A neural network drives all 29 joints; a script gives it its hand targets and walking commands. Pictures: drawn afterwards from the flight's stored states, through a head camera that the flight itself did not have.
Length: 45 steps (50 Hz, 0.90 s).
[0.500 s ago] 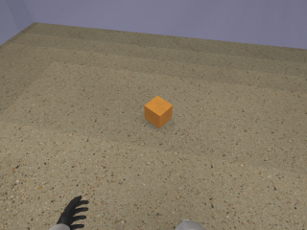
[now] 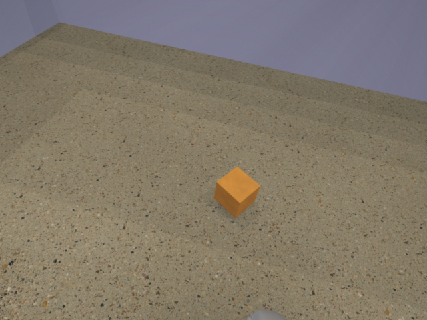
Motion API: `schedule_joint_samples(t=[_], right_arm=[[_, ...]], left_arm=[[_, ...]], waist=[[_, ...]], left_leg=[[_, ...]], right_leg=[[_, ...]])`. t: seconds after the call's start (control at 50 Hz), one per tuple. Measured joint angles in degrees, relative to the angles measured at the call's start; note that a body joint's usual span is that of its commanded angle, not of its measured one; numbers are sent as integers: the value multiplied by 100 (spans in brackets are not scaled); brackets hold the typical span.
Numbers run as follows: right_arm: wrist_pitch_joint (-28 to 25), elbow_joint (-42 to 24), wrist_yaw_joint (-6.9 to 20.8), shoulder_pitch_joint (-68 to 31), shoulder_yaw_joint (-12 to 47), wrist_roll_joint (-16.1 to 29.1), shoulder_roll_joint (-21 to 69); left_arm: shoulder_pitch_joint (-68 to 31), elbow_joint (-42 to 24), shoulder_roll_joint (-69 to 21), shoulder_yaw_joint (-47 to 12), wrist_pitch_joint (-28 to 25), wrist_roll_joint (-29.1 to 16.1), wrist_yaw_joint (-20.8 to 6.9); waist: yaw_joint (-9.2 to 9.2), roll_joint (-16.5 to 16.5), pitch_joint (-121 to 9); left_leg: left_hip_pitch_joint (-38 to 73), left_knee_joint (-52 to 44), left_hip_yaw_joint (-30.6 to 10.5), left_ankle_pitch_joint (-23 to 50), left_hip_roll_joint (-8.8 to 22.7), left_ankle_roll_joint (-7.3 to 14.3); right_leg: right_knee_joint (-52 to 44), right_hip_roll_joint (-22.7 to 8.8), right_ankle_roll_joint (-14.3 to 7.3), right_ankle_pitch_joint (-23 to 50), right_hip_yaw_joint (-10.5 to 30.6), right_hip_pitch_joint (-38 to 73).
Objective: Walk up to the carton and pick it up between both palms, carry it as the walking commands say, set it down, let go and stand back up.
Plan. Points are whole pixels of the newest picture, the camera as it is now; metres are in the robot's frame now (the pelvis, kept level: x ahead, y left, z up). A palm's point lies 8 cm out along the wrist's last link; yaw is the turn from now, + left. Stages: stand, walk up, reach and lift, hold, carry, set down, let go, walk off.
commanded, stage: walk up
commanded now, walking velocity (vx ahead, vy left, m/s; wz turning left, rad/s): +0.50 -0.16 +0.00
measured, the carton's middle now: (236, 192) +0.82 -0.17 -0.69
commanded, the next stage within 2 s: none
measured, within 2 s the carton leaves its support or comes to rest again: neither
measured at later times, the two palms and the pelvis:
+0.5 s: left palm (118, 267) +0.25 +0.21 -0.14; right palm (323, 261) +0.28 -0.27 -0.15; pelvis +0.22 -0.04 -0.01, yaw +2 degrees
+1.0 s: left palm (130, 196) +0.43 +0.22 -0.13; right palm (310, 221) +0.39 -0.26 -0.15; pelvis +0.34 -0.03 -0.01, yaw +2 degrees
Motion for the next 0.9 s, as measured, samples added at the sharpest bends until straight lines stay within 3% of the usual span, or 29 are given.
schedule_joint_samples(t=[0.1, 0.22, 0.26, 0.3, 0.36, 0.44, 0.54, 0.58, 0.66, 0.76, 0.82, 0.88, 0.9], right_arm=[[-1, 3, -45, 315, 0, 0, 1], [42, 31, -62, 501, 1, 0, 2], [64, 37, -65, 552, -1, -1, -9], [158, 36, -93, 358, -2, -1, -74], [176, 29, -94, 11, 0, 0, -93], [236, 31, -58, -280, 2, 0, -94], [253, 27, 23, -433, 2, 0, -97], [246, 31, 23, -414, 1, 0, -89], [194, 31, -41, -255, 0, 0, -89], [157, 31, -174, -103, 0, 0, -87], [218, 32, -242, -102, 1, 0, -86], [331, 32, -265, -101, 2, 0, -85], [370, 32, -270, -127, 1, 0, -85]], left_arm=[[-761, -227, 1, -1, 36, 0, -86], [-1372, -460, 4, 0, -20, 0, -116], [-1367, -506, 6, 16, -151, 0, -28], [-1258, -488, -35, -6, -177, 0, 34], [-942, -458, -56, -25, -177, 0, 122], [-415, -383, -57, -26, -155, 0, 174], [178, -205, -58, -19, 20, 1, 156], [343, -106, -59, -17, 104, 1, 143], [282, -55, -60, -13, 201, 0, 129], [-236, -119, -58, -13, 200, 0, 165], [-573, -165, -56, -13, 201, 0, 222], [-767, -180, -57, -14, 201, 0, 308], [-788, -179, -63, -26, 201, 1, 314]], waist=[[-219, -3, 44], [-414, -9, 117], [-436, -53, 89], [-463, 124, 129], [-446, 232, 208], [-257, 233, 211], [-97, 242, 213], [-87, 204, 187], [-91, 198, 176], [-85, 191, 270], [-86, 179, 304], [-85, 98, 281], [-90, 107, 274]], left_leg=[[652, -462, 2, -156, -16, -117], [1439, -583, 13, -669, -37, -368], [1339, 202, 17, -1070, -48, -372], [847, 1376, -90, -1155, 46, -362], [121, 2152, -116, -1165, 6, -362], [-558, 2129, -122, -1166, -33, -362], [-516, 808, -130, -426, -30, -361], [-399, 668, -87, 40, -29, -154], [-171, 399, -25, -121, -36, 61], [155, 34, -11, -119, -55, 38], [336, 34, -5, -239, -138, 4], [583, 35, 26, -394, -333, -45], [658, 35, 33, -448, -361, -70]], right_leg=[[-87, -1, 0, 460, 3, -706], [-1848, -1, 0, 724, -83, -180], [-2150, -51, -99, 1271, -53, 182], [-1877, 26, -109, 591, -131, 257], [-1932, 87, -334, 583, -214, 472], [-2134, 91, -315, 484, -270, 835], [-2172, 115, -142, 191, -305, 1259], [-1979, 132, -126, -94, -276, 1295], [-781, 135, -126, -311, -207, 737], [-654, 134, -126, -294, -154, 275], [-1074, 135, -126, -223, -148, 374], [-2089, 104, -143, 892, -131, 878], [-2134, 85, -193, 759, -127, 983]])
